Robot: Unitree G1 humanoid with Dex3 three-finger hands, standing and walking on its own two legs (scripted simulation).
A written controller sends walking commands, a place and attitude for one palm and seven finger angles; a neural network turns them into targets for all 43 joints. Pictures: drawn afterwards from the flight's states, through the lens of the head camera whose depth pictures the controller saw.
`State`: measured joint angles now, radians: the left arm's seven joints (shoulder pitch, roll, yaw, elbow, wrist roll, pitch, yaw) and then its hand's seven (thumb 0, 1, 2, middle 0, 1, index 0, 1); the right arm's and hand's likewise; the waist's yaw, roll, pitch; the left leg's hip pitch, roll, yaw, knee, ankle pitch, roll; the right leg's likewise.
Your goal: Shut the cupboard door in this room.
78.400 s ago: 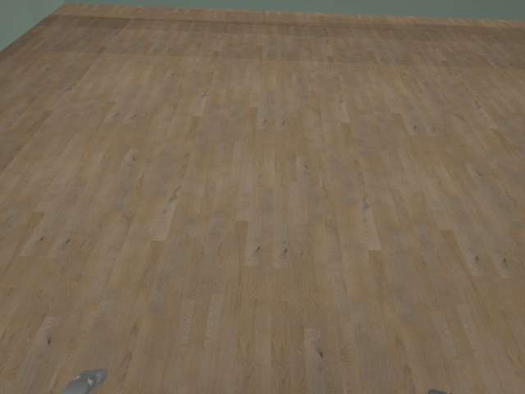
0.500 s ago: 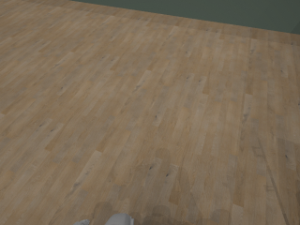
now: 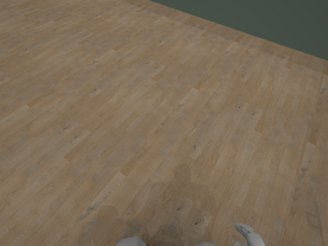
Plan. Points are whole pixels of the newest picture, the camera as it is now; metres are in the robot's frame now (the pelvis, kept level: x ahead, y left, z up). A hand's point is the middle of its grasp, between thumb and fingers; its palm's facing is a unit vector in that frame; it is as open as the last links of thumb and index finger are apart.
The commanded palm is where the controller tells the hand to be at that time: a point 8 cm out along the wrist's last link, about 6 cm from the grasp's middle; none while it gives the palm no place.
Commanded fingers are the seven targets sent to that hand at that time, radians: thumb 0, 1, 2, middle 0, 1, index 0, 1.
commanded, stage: turn to face it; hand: left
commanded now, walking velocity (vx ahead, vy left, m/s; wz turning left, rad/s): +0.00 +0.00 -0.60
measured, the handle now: out of the picture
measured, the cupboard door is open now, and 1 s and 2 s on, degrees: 18 18 18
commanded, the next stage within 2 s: none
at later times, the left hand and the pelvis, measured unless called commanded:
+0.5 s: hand (110, 228) +0.17 +0.17 -0.16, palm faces -0.25 -0.94 -0.24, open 7.4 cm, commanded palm none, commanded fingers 0.00 0.90 0.90 -0.20 -0.30 -0.20 -0.30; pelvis +0.06 -0.01 +0.01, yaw -18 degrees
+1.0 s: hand (145, 187) +0.29 +0.09 -0.14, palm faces -0.58 -0.76 -0.28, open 7.4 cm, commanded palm none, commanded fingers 0.00 0.90 0.90 -0.20 -0.30 -0.20 -0.30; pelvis +0.07 -0.01 -0.01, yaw -37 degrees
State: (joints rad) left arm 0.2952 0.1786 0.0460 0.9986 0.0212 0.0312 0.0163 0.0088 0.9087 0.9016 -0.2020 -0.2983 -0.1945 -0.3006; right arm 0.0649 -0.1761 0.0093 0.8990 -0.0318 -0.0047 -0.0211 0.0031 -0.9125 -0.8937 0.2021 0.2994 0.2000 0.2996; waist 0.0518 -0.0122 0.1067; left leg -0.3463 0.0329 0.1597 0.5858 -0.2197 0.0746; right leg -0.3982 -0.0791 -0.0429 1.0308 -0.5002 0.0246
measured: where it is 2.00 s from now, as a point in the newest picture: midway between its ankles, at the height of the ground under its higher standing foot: outside the picture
